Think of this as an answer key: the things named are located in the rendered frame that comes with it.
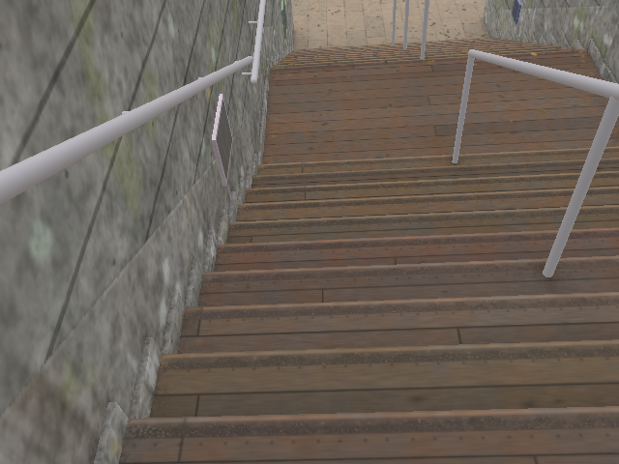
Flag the stairs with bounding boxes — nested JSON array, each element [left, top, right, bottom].
[[119, 146, 619, 464], [274, 37, 574, 68]]

